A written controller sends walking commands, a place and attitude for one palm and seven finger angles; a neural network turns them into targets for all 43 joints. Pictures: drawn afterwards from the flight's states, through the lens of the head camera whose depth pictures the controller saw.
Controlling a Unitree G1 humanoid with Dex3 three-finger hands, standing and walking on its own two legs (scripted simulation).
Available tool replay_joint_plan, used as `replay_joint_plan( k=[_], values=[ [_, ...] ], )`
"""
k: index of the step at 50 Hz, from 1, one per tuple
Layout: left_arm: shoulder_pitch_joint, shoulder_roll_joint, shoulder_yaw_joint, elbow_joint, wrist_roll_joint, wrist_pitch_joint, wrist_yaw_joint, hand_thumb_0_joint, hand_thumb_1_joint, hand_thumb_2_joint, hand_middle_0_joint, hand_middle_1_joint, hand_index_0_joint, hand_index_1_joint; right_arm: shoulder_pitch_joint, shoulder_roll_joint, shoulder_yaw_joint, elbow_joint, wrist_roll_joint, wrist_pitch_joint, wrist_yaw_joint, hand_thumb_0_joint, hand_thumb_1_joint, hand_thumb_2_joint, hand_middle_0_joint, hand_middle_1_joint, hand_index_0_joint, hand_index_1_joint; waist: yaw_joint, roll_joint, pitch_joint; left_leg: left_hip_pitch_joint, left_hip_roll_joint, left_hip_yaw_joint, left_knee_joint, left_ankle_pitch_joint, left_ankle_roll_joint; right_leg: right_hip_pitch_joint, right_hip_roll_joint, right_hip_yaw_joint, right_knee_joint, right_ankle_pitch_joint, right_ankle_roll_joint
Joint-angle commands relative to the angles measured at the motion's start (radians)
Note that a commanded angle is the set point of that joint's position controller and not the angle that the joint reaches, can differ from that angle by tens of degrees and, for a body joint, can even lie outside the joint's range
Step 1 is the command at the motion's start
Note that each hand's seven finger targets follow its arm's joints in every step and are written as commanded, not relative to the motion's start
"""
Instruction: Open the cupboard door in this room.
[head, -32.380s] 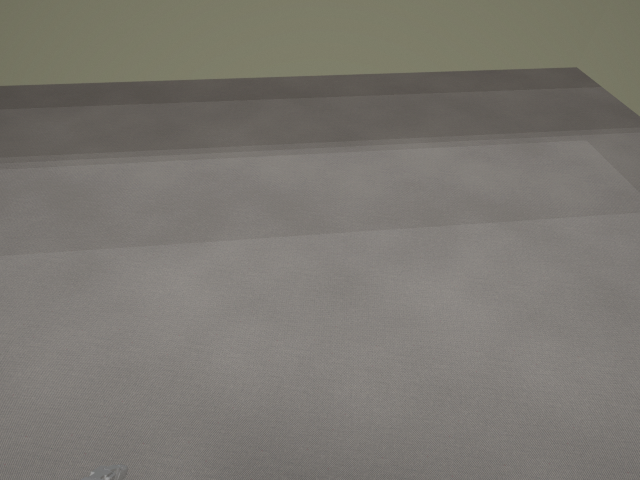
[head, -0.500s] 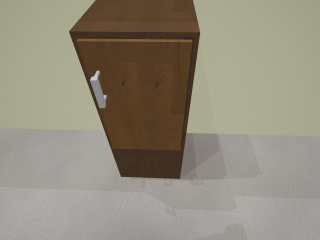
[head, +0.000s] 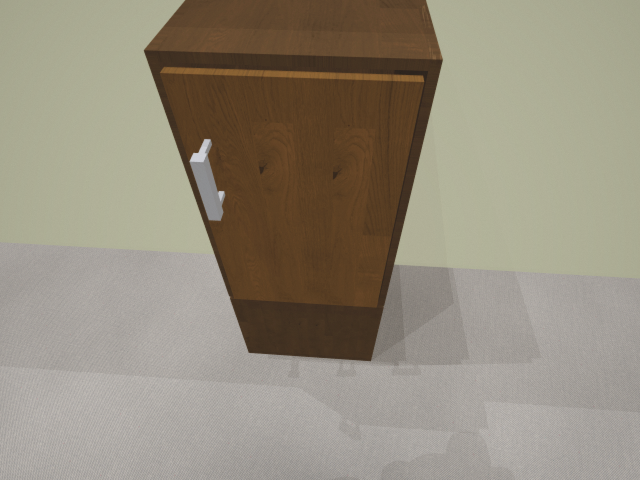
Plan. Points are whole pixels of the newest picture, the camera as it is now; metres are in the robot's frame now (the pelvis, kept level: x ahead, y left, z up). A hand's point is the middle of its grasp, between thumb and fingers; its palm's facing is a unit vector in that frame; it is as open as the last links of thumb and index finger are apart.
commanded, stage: come to a stop and stand still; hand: left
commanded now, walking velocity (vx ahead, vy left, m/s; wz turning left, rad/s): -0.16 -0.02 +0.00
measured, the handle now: (211, 180) +0.54 +0.22 +0.05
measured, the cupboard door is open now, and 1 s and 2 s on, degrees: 0 0 0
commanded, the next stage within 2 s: look again from close up in 0.90 s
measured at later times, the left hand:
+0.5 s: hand out of the picture +0.03 +0.16 -0.15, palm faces +0.00 -0.97 -0.24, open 7.2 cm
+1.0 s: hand out of the picture -0.07 +0.11 -0.16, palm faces +0.05 -0.99 -0.14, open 7.3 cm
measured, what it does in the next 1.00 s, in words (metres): shifts its weight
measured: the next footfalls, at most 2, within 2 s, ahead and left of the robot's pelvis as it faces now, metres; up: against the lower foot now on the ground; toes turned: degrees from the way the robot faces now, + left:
none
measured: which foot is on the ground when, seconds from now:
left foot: down 0.00-1.00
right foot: down 0.00-1.00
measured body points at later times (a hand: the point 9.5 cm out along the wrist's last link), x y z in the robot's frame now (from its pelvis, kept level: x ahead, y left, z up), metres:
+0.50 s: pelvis -0.02 -0.02 +0.01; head +0.00 -0.04 +0.46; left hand +0.03 +0.21 -0.14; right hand +0.01 -0.25 -0.15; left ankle -0.04 +0.10 -0.72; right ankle -0.02 -0.11 -0.72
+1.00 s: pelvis -0.04 -0.04 +0.02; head -0.03 -0.04 +0.47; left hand -0.07 +0.16 -0.15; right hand -0.09 -0.24 -0.15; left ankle -0.04 +0.10 -0.72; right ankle -0.02 -0.11 -0.72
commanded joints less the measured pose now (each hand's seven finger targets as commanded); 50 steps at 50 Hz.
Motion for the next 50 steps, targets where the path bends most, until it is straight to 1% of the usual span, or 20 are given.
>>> replay_joint_plan(
  k=[1, 2, 3, 5, 6, 8, 10, 11, 13, 16, 17, 19, 21, 25, 33, 37, 42, 45, 49, 50],
  values=[
    [0.019, 0.076, 0.009, -0.044, -0.012, 0.021, 0.009, 0.0, 0.9, 0.9, -0.2, -0.3, -0.2, -0.3, 0.099, -0.052, -0.024, -0.003, 0.002, -0.03, -0.007, 0.0, -0.9, -0.9, 0.2, 0.3, 0.2, 0.3, -0.019, 0.015, -0.006, 0.064, 0.124, -0.113, -0.29, 0.653, 0.011, 0.001, -0.094, 0.085, -0.034, 0.486, -0.04],
    [0.032, 0.067, 0.011, -0.057, -0.016, 0.027, 0.014, 0.0, 0.9, 0.9, -0.2, -0.3, -0.2, -0.3, 0.076, -0.092, -0.024, -0.014, -0.004, -0.03, -0.011, 0.0, -0.9, -0.9, 0.2, 0.3, 0.2, 0.3, 0.007, 0.099, -0.037, 0.042, 0.2, -0.146, -0.287, 0.825, 0.057, 0.018, -0.045, 0.055, -0.048, 0.229, 0.0],
    [0.014, 0.064, 0.008, -0.05, -0.011, 0.036, 0.017, 0.0, 0.9, 0.9, -0.2, -0.3, -0.2, -0.3, 0.044, -0.098, -0.026, -0.015, -0.001, -0.03, -0.015, 0.0, -0.9, -0.9, 0.2, 0.3, 0.2, 0.3, 0.008, 0.144, 0.007, 0.035, 0.215, -0.163, -0.298, 0.956, 0.075, 0.018, -0.028, 0.047, -0.044, 0.149, 0.011],
    [0.027, 0.07, 0.006, -0.042, -0.012, 0.043, 0.017, 0.0, 0.9, 0.9, -0.2, -0.3, -0.2, -0.3, 0.023, -0.11, -0.028, -0.025, 0.002, -0.028, -0.025, 0.0, -0.9, -0.9, 0.2, 0.3, 0.2, 0.3, 0.009, 0.112, 0.001, 0.109, 0.217, -0.154, -0.275, 1.121, 0.081, -0.003, -0.025, 0.056, -0.053, 0.129, 0.01],
    [0.029, 0.071, 0.006, -0.04, -0.012, 0.043, 0.016, 0.0, 0.9, 0.9, -0.2, -0.3, -0.2, -0.3, 0.018, -0.107, -0.03, -0.022, 0.004, -0.028, -0.028, 0.0, -0.9, -0.9, 0.2, 0.3, 0.2, 0.3, 0.009, 0.08, 0.002, 0.138, 0.217, -0.147, -0.269, 1.171, 0.08, -0.01, -0.026, 0.06, -0.058, 0.144, 0.01],
    [0.03, 0.082, 0.01, -0.048, -0.011, 0.043, 0.016, 0.0, 0.9, 0.9, -0.2, -0.3, -0.2, -0.3, 0.013, -0.131, -0.04, -0.031, 0.003, -0.023, -0.03, 0.0, -0.9, -0.9, 0.2, 0.3, 0.2, 0.3, 0.003, 0.072, -0.046, 0.205, 0.213, -0.128, -0.242, 1.22, 0.078, -0.021, -0.028, 0.061, -0.058, 0.177, 0.011],
    [0.026, 0.091, 0.017, -0.061, -0.008, 0.044, 0.014, 0.0, 0.9, 0.9, -0.2, -0.3, -0.2, -0.3, -0.005, -0.142, -0.049, -0.046, 0.0, -0.016, -0.03, 0.0, -0.9, -0.9, 0.2, 0.3, 0.2, 0.3, 0.001, 0.059, -0.066, 0.208, 0.207, -0.11, -0.225, 1.154, 0.075, -0.013, -0.032, 0.062, -0.068, 0.229, 0.008],
    [0.027, 0.092, 0.017, -0.063, -0.005, 0.042, 0.013, 0.0, 0.9, 0.9, -0.2, -0.3, -0.2, -0.3, -0.016, -0.133, -0.052, -0.052, -0.001, -0.015, -0.03, 0.0, -0.9, -0.9, 0.2, 0.3, 0.2, 0.3, 0.002, 0.039, -0.063, 0.191, 0.197, -0.1, -0.22, 1.108, 0.068, 0.001, -0.036, 0.07, -0.076, 0.311, 0.004],
    [0.035, 0.107, 0.021, -0.068, -0.002, 0.041, 0.012, 0.0, 0.9, 0.9, -0.2, -0.3, -0.2, -0.3, -0.034, -0.134, -0.056, -0.066, -0.003, -0.009, -0.029, 0.0, -0.9, -0.9, 0.2, 0.3, 0.2, 0.3, 0.002, 0.007, -0.079, 0.138, 0.169, -0.068, -0.202, 0.935, 0.047, 0.044, -0.062, 0.093, -0.078, 0.487, -0.006],
    [0.043, 0.117, 0.013, -0.07, -0.001, 0.033, 0.011, 0.0, 0.9, 0.9, -0.2, -0.3, -0.2, -0.3, -0.053, -0.105, -0.05, -0.073, -0.002, -0.005, -0.022, 0.0, -0.9, -0.9, 0.2, 0.3, 0.2, 0.3, -0.001, -0.068, -0.103, 0.071, 0.125, -0.04, -0.201, 0.607, 0.016, 0.09, -0.11, 0.153, -0.106, 0.625, -0.038],
    [0.035, 0.124, 0.011, -0.072, -0.002, 0.031, 0.011, 0.0, 0.9, 0.9, -0.2, -0.3, -0.2, -0.3, -0.055, -0.099, -0.046, -0.07, -0.002, -0.003, -0.019, 0.0, -0.9, -0.9, 0.2, 0.3, 0.2, 0.3, -0.005, -0.075, -0.099, 0.058, 0.114, -0.036, -0.208, 0.519, 0.006, 0.086, -0.123, 0.165, -0.12, 0.613, -0.047],
    [0.004, 0.127, 0.003, -0.075, -0.005, 0.031, 0.007, 0.0, 0.9, 0.9, -0.2, -0.3, -0.2, -0.3, -0.065, -0.09, -0.037, -0.064, -0.002, -0.002, -0.013, 0.0, -0.9, -0.9, 0.2, 0.3, 0.2, 0.3, -0.009, -0.074, -0.066, 0.044, 0.108, -0.042, -0.251, 0.401, -0.001, 0.054, -0.116, 0.17, -0.16, 0.485, -0.048],
    [-0.005, 0.12, -0.003, -0.07, -0.005, 0.029, 0.004, 0.0, 0.9, 0.9, -0.2, -0.3, -0.2, -0.3, -0.075, -0.086, -0.03, -0.051, -0.003, -0.007, -0.009, 0.0, -0.9, -0.9, 0.2, 0.3, 0.2, 0.3, -0.006, -0.05, -0.039, 0.04, 0.113, -0.052, -0.287, 0.361, 0.003, 0.046, -0.096, 0.164, -0.201, 0.383, -0.037],
    [-0.008, 0.126, -0.009, -0.055, -0.008, 0.024, -0.001, 0.0, 0.9, 0.9, -0.2, -0.3, -0.2, -0.3, -0.075, -0.093, -0.021, -0.032, -0.005, -0.007, -0.003, 0.0, -0.9, -0.9, 0.2, 0.3, 0.2, 0.3, -0.003, -0.036, 0.006, 0.017, 0.104, -0.053, -0.32, 0.273, -0.002, 0.029, -0.089, 0.178, -0.27, 0.242, -0.035],
    [0.018, 0.126, -0.012, -0.029, -0.01, 0.017, -0.005, 0.0, 0.9, 0.9, -0.2, -0.3, -0.2, -0.3, -0.028, -0.085, -0.011, 0.007, -0.007, -0.005, 0.005, 0.0, -0.9, -0.9, 0.2, 0.3, 0.2, 0.3, -0.001, -0.046, 0.053, -0.002, 0.087, -0.048, -0.333, 0.203, -0.005, 0.002, -0.082, 0.189, -0.371, 0.014, -0.035],
    [0.034, 0.122, -0.012, -0.019, -0.011, 0.014, -0.004, 0.0, 0.9, 0.9, -0.2, -0.3, -0.2, -0.3, 0.008, -0.078, -0.008, 0.023, -0.006, -0.003, 0.006, 0.0, -0.9, -0.9, 0.2, 0.3, 0.2, 0.3, -0.005, -0.059, 0.049, -0.006, 0.082, -0.046, -0.321, 0.196, -0.006, -0.002, -0.081, 0.19, -0.391, -0.031, -0.036],
    [0.066, 0.103, -0.012, -0.003, -0.012, 0.012, -0.003, 0.0, 0.9, 0.9, -0.2, -0.3, -0.2, -0.3, 0.045, -0.055, -0.004, 0.037, -0.006, -0.005, 0.003, 0.0, -0.9, -0.9, 0.2, 0.3, 0.2, 0.3, -0.004, -0.029, 0.053, -0.025, 0.081, -0.045, -0.322, 0.192, -0.007, -0.002, -0.077, 0.182, -0.387, -0.032, -0.038],
    [0.085, 0.089, -0.013, 0.008, -0.013, 0.008, -0.003, 0.0, 0.9, 0.9, -0.2, -0.3, -0.2, -0.3, 0.063, -0.046, -0.003, 0.041, -0.006, -0.011, 0.001, 0.0, -0.9, -0.9, 0.2, 0.3, 0.2, 0.3, -0.001, -0.032, 0.032, -0.03, 0.084, -0.047, -0.323, 0.216, -0.006, 0.024, -0.076, 0.175, -0.37, 0.014, -0.041],
    [0.108, 0.07, -0.017, 0.021, -0.013, 0.006, -0.002, 0.0, 0.9, 0.9, -0.2, -0.3, -0.2, -0.3, 0.071, -0.037, -0.001, 0.047, -0.004, -0.015, -0.004, 0.0, -0.9, -0.9, 0.2, 0.3, 0.2, 0.3, 0.002, -0.023, 0.039, -0.036, 0.09, -0.051, -0.327, 0.228, -0.007, 0.031, -0.071, 0.162, -0.35, 0.057, -0.041],
    [0.177, 0.116, -0.014, 0.054, -0.001, -0.013, 0.041, 0.0, 0.9, 0.9, -0.2, -0.3, -0.2, -0.3, -0.089, -0.099, -0.021, -0.015, 0.003, -0.023, 0.006, 0.0, -0.9, -0.9, 0.2, 0.3, 0.2, 0.3, 0.052, -0.029, 0.089, -0.134, 0.081, 0.011, -0.095, 0.15, -0.052, 0.034, -0.146, 0.251, -0.331, 0.594, 0.051]
  ],
)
